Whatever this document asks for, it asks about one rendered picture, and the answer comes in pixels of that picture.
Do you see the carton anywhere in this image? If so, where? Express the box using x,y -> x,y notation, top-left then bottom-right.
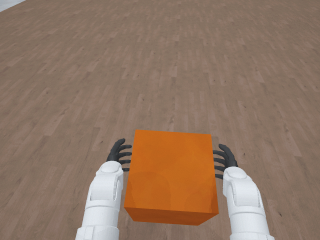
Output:
124,129 -> 219,226

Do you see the robot right hand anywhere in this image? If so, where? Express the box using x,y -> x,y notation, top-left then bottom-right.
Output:
213,144 -> 238,180

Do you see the left robot forearm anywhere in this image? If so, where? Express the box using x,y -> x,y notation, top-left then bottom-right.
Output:
75,161 -> 124,240

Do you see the right robot forearm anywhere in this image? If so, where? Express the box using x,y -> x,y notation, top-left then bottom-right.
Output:
223,166 -> 275,240

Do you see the robot left hand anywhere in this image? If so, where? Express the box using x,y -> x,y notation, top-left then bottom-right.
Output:
106,138 -> 132,172

